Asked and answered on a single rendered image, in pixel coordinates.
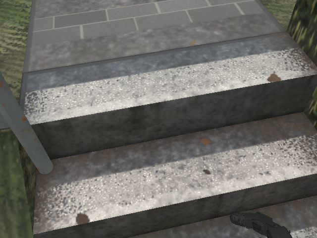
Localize robot right hand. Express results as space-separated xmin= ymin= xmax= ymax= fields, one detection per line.
xmin=230 ymin=211 xmax=292 ymax=238

